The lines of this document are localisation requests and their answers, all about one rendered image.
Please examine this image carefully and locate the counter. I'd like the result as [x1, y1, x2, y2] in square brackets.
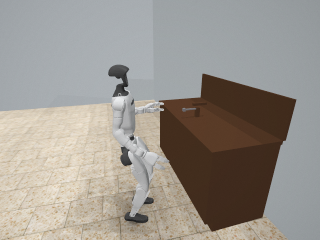
[158, 73, 296, 232]

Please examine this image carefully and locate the left robot hand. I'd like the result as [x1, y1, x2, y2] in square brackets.
[145, 102, 164, 113]

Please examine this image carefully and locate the robot right upper arm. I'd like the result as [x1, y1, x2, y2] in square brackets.
[112, 97, 126, 138]

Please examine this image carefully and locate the left robot forearm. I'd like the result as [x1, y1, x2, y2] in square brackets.
[135, 106, 146, 115]

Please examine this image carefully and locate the right robot forearm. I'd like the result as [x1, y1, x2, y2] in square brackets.
[114, 130, 147, 159]

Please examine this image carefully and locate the robot foot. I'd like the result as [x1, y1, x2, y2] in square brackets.
[132, 196, 154, 204]
[124, 212, 149, 223]

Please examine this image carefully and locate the right robot hand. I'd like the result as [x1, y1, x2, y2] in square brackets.
[144, 152, 169, 170]

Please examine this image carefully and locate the tap lever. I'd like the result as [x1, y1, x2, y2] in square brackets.
[182, 108, 196, 112]

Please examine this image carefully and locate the robot left foot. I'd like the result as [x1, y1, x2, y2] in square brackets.
[132, 196, 154, 204]

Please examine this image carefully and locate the robot right foot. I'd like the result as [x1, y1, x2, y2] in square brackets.
[124, 212, 149, 223]

